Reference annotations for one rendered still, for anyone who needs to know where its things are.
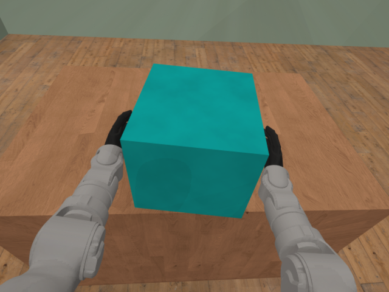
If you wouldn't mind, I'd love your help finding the left robot hand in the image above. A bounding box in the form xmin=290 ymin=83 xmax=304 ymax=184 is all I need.
xmin=105 ymin=110 xmax=132 ymax=148

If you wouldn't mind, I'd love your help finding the carton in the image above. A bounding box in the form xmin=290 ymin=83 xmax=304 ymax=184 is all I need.
xmin=120 ymin=64 xmax=269 ymax=218

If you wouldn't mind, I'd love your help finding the left robot forearm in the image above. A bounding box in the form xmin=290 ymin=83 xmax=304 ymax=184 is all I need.
xmin=29 ymin=144 xmax=123 ymax=268

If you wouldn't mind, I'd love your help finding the right robot upper arm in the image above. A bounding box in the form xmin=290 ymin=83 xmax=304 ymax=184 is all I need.
xmin=281 ymin=252 xmax=356 ymax=292

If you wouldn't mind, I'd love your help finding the right robot hand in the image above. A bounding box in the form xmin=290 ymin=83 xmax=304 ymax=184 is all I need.
xmin=264 ymin=126 xmax=283 ymax=168

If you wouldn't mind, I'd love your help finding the pedestal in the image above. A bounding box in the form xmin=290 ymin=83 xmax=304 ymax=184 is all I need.
xmin=0 ymin=66 xmax=389 ymax=286

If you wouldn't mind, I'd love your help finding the right robot forearm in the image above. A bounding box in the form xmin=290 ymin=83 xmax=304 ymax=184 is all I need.
xmin=258 ymin=165 xmax=357 ymax=292

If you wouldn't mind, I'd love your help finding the left robot upper arm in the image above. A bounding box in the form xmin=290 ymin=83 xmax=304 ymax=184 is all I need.
xmin=0 ymin=216 xmax=106 ymax=292

